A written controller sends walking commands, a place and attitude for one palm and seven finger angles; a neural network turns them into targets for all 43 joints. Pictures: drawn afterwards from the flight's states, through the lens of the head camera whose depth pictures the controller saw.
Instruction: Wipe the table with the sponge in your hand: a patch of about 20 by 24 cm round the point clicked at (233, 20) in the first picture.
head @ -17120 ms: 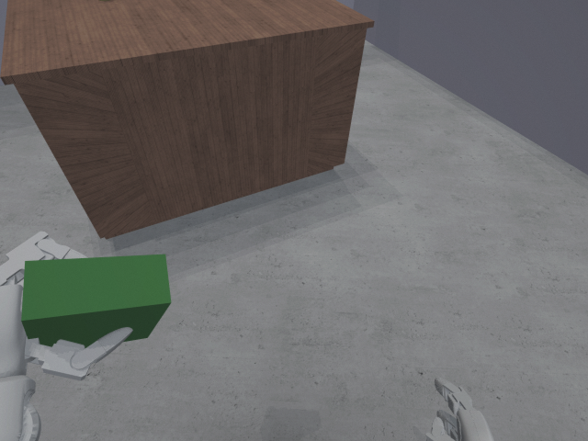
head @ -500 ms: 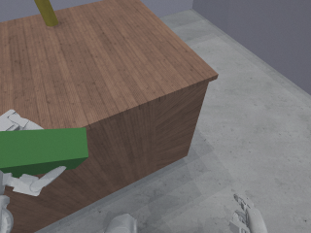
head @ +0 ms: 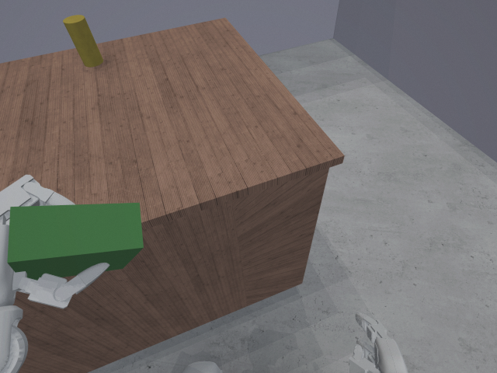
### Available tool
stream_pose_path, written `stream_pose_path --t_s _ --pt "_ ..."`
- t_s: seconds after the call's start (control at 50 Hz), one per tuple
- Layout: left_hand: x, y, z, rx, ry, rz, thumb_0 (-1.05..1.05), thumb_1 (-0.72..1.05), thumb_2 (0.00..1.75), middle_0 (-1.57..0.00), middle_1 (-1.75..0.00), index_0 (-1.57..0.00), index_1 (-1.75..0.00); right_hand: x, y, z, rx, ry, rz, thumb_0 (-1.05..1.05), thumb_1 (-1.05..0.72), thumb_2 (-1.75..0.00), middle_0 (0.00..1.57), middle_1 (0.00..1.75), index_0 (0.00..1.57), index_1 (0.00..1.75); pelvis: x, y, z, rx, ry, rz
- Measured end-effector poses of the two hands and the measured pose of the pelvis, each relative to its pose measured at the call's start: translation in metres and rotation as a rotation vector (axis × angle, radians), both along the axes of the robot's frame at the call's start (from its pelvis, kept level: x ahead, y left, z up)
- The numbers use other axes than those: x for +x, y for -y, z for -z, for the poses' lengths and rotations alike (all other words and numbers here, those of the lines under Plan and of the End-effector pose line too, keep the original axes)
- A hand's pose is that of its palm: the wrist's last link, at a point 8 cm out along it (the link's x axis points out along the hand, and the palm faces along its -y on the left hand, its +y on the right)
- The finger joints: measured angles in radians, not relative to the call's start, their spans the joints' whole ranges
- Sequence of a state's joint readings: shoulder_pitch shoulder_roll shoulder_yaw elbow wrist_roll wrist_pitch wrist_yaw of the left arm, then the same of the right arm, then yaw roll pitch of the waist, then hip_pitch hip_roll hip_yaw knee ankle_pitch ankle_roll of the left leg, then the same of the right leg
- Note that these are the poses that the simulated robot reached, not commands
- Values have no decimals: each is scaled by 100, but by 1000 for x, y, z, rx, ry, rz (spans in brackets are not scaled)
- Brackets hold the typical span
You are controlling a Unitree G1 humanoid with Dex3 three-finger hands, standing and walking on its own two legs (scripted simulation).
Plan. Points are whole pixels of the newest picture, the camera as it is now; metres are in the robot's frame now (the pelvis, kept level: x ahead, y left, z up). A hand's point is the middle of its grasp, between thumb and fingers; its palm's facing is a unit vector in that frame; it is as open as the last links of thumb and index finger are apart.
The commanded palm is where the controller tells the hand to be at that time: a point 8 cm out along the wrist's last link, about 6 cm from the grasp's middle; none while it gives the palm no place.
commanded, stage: take the last steps up to it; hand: left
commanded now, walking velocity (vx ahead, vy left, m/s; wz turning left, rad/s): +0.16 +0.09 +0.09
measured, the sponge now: (96, 242) +0.23 +0.20 +0.16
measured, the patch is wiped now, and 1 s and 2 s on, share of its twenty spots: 0.00 0.00 0.00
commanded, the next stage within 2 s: come to a stop and stand still in 0.04 s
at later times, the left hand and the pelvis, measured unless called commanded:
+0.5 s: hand (53, 217) +0.24 +0.25 +0.19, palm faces +0.42 -0.73 -0.53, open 9.6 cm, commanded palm +0.17 +0.27 +0.19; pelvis +0.02 -0.01 +0.00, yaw +1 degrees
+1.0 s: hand (43, 225) +0.24 +0.27 +0.18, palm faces +0.42 -0.84 -0.35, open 9.6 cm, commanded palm +0.17 +0.29 +0.19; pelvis +0.01 +0.01 +0.02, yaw +0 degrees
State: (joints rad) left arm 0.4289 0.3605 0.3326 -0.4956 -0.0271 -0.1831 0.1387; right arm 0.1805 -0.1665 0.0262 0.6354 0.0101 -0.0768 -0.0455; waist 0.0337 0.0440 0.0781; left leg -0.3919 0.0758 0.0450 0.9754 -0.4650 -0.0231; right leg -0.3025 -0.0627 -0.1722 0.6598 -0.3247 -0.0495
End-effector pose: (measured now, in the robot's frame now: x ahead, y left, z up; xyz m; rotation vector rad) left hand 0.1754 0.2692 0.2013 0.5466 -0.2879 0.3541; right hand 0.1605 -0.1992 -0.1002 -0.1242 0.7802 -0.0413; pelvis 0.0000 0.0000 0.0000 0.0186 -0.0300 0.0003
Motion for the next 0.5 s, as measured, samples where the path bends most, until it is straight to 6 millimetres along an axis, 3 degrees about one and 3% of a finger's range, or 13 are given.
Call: stream_pose_path --t_s 0.14,0.26,0.34,0.42,0.46,0.5 --pt "14 10 -2 -12 -54 -15 -1 -44 100 -80 -134 -79 -134 13 41 -20 -78 -40 18 2 -90 -90 20 30 20 30 14 13 -18 35 -25 -18" --pt "19 7 -1 -9 -50 8 -1 -44 100 -80 -134 -79 -134 27 60 -37 -160 -5 36 2 -91 -90 20 30 20 30 23 9 -16 24 -28 -15" --pt "24 -3 5 -22 -9 22 -1 -44 100 -80 -134 -79 -134 36 56 -39 -182 29 66 1 -91 -90 20 30 19 30 27 2 -7 7 -9 -6" --pt "27 -10 8 -22 -11 1 -1 -44 100 -80 -134 -79 -134 38 38 -42 -144 62 36 1 -91 -90 19 30 19 30 24 4 -8 6 -9 -10" --pt "24 -6 5 -18 -11 -5 -1 -44 100 -80 -134 -79 -134 37 29 -40 -106 78 13 1 -91 -90 20 30 19 30 22 8 -9 0 -9 -10" --pt "25 -13 -13 131 44 6 -1 -44 100 -80 -134 -79 -134 34 22 -33 -91 94 -52 1 -91 -90 20 30 19 30 16 15 -2 6 -18 -15"
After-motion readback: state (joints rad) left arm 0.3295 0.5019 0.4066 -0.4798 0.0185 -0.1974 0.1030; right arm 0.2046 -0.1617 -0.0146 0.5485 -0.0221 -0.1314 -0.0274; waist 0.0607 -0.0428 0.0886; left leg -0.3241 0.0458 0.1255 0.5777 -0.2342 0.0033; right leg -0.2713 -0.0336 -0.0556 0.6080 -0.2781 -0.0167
